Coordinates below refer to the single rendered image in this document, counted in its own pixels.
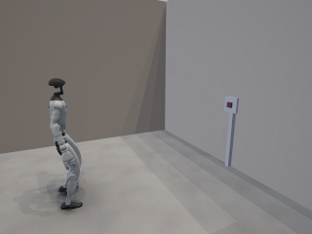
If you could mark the robot left thigh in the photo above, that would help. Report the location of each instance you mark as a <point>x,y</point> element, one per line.
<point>75,148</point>

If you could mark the robot right upper arm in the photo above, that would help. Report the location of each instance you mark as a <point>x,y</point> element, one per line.
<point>56,111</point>

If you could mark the button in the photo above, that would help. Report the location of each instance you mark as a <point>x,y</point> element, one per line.
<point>229,104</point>

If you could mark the right robot hand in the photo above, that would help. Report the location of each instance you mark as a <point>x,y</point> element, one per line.
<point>67,157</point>

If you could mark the panel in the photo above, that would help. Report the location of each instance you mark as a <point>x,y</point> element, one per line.
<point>231,127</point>

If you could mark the right robot forearm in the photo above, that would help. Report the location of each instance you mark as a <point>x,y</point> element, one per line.
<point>57,134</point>

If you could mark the robot thigh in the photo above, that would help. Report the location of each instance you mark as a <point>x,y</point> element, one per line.
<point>76,169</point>
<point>75,148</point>

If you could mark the robot right thigh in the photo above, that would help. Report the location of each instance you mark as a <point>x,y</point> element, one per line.
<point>76,169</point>

